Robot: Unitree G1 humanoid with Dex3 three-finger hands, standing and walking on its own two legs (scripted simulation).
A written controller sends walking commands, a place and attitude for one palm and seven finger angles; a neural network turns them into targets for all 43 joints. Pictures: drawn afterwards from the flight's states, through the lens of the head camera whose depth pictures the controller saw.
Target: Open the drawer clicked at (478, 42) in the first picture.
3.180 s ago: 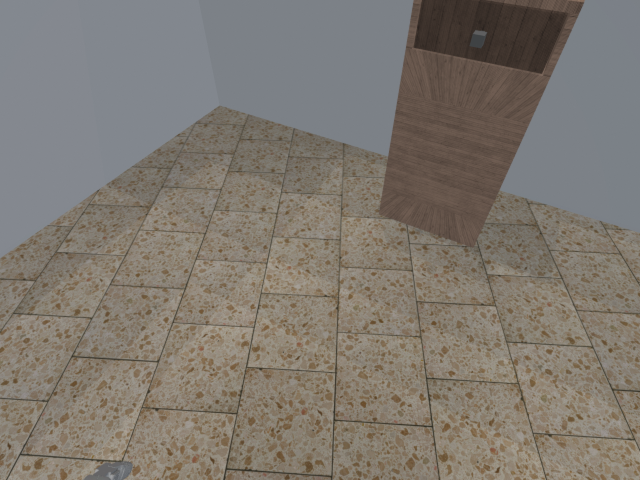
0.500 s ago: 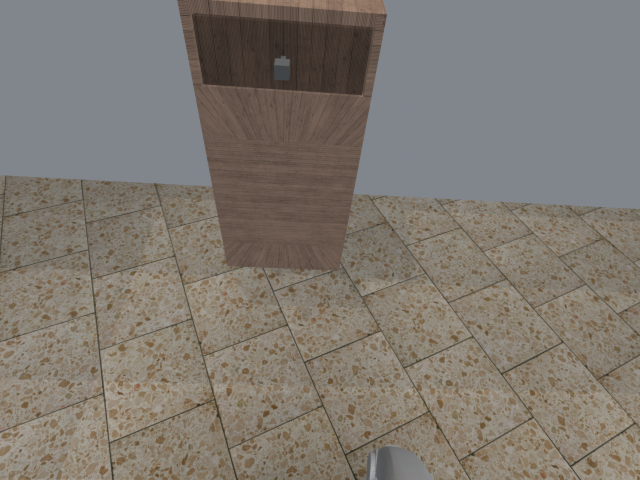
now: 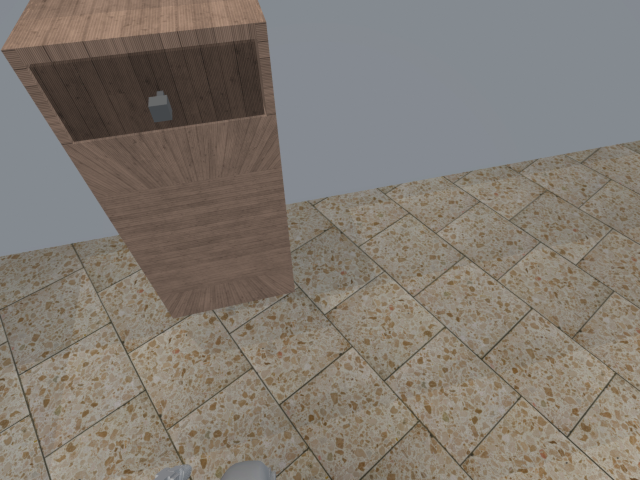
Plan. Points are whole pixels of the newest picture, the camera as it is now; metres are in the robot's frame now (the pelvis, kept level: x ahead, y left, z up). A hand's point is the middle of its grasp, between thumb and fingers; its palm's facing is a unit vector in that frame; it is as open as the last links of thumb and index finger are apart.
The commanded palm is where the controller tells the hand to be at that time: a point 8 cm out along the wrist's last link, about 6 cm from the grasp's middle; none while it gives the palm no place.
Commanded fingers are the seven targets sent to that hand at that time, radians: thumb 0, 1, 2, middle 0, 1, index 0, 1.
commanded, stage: turn to face it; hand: left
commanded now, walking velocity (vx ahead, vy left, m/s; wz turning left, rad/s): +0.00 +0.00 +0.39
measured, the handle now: (160, 103) +0.73 +0.32 +0.07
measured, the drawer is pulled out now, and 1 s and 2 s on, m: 0.00 0.00 0.00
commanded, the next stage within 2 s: take the last steps up to it in 0.52 s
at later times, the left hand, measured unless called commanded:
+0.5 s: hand out of the picture +0.02 +0.23 -0.16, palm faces +0.17 -0.96 -0.24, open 7.4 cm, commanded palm none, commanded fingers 0.00 0.90 0.90 -0.20 -0.30 -0.20 -0.30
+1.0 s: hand out of the picture -0.09 +0.17 -0.18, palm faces +0.32 -0.94 -0.13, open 7.3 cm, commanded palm none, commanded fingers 0.00 0.90 0.90 -0.20 -0.30 -0.20 -0.30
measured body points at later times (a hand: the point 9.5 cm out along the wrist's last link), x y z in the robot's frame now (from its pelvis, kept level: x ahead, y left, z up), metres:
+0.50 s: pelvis +0.01 +0.03 +0.01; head +0.04 +0.04 +0.46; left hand +0.01 +0.28 -0.14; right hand +0.07 -0.20 -0.14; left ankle +0.04 +0.14 -0.73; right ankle +0.00 -0.11 -0.70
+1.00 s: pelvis +0.01 +0.03 +0.00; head +0.01 +0.05 +0.45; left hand -0.11 +0.22 -0.17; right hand +0.11 -0.19 -0.14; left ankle -0.04 +0.12 -0.73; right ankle +0.01 -0.10 -0.72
